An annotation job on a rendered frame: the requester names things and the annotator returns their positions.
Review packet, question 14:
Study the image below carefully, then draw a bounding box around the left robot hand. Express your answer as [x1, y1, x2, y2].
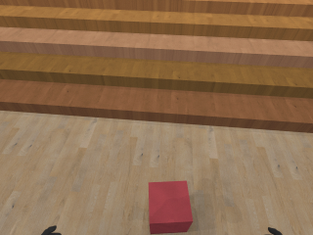
[41, 225, 62, 235]

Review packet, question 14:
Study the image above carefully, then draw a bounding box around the carton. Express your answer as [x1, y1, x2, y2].
[149, 180, 193, 234]

